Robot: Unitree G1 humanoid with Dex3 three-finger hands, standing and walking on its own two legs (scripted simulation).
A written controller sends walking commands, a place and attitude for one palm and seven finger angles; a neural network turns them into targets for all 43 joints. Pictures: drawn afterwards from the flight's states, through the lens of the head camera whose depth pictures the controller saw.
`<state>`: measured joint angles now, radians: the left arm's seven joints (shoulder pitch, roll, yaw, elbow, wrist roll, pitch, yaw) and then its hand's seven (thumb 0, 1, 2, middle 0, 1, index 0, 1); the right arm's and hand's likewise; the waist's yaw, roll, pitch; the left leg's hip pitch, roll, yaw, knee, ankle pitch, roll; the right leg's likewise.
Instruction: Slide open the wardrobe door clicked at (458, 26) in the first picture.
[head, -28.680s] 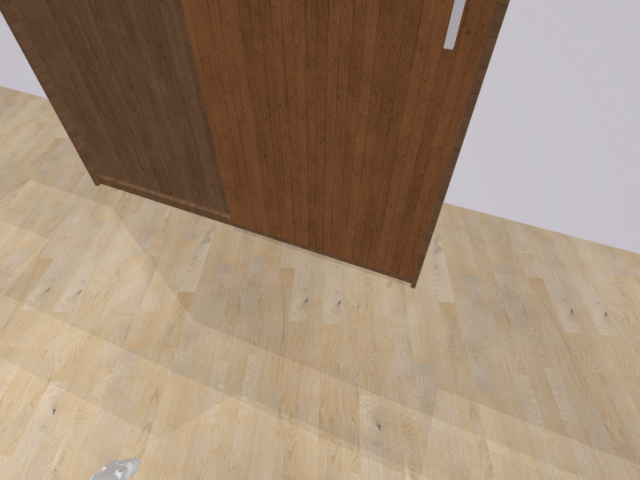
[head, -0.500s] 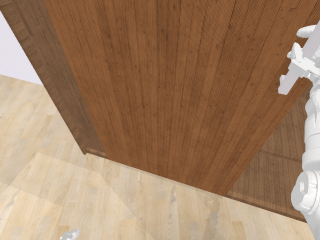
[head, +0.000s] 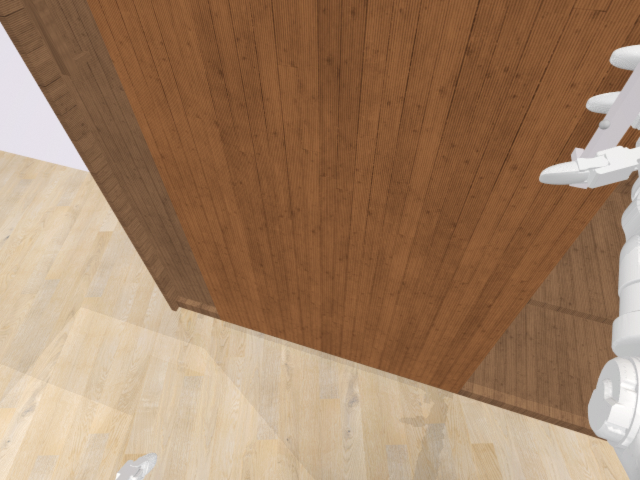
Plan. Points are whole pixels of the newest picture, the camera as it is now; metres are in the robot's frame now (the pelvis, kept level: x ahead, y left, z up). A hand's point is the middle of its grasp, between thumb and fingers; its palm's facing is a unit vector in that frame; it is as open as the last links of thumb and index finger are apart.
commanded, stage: loosen the grip on the handle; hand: right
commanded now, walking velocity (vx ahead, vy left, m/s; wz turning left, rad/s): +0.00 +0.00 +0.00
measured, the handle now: (639, 72) +0.49 -0.28 +0.28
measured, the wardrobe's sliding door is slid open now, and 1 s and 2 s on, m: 0.58 0.58 0.58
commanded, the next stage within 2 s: slip the hand off the handle in 0.04 s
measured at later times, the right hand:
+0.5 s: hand (633, 127) +0.45 -0.28 +0.24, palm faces +0.31 +0.94 -0.12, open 14.6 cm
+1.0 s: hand out of the picture +0.41 -0.32 +0.24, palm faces +0.28 +0.95 -0.13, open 14.6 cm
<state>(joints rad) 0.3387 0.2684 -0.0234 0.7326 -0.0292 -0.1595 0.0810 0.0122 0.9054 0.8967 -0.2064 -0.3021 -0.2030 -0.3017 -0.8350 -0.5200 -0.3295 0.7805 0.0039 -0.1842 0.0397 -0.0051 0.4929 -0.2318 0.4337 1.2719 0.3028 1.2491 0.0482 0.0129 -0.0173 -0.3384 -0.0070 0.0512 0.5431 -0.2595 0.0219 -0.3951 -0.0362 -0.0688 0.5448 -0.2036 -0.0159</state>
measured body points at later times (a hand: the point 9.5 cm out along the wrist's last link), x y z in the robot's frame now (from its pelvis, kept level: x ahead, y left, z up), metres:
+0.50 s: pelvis +0.02 +0.01 +0.00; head +0.04 +0.00 +0.45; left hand +0.14 +0.27 -0.09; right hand +0.42 -0.33 +0.25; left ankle +0.01 +0.11 -0.73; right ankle +0.05 -0.11 -0.73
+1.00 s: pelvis +0.03 -0.01 +0.00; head +0.04 -0.02 +0.45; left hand +0.11 +0.26 -0.10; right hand +0.39 -0.37 +0.24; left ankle +0.01 +0.11 -0.73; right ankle +0.05 -0.11 -0.73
